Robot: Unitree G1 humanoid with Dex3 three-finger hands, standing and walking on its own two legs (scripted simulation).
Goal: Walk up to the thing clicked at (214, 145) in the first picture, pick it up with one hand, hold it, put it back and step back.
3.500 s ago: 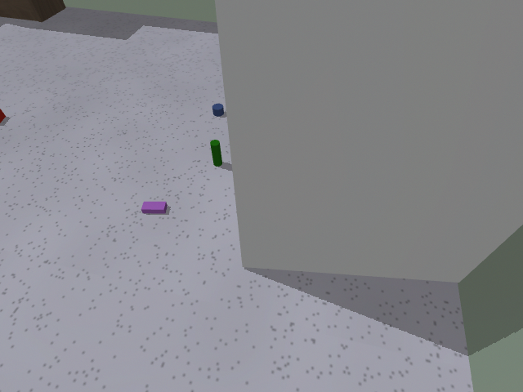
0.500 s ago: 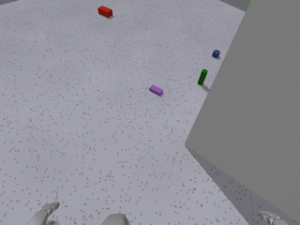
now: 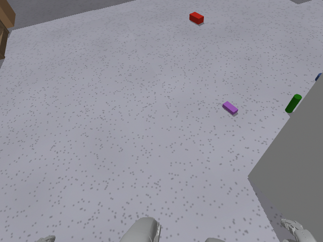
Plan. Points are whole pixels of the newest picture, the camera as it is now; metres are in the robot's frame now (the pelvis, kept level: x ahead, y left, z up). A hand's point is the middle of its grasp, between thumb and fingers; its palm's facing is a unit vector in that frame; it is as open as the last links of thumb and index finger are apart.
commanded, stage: walk up
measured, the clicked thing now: (293, 103) +1.08 -0.85 -0.68
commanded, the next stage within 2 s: stand in 1.52 s
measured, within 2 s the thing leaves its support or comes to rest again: neither
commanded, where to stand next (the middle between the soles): +0.08 +0.02 m, yaw +19 degrees
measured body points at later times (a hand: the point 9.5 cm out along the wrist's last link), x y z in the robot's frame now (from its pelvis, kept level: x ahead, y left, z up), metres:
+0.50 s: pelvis +0.00 +0.02 -0.01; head +0.03 +0.04 +0.44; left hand -0.01 +0.35 -0.13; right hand +0.16 -0.27 -0.10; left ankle +0.00 +0.16 -0.73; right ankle +0.07 -0.12 -0.71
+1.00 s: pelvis +0.00 +0.03 -0.01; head +0.02 +0.05 +0.44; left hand -0.06 +0.37 -0.13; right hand +0.17 -0.24 -0.12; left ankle -0.04 +0.15 -0.73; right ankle +0.07 -0.10 -0.72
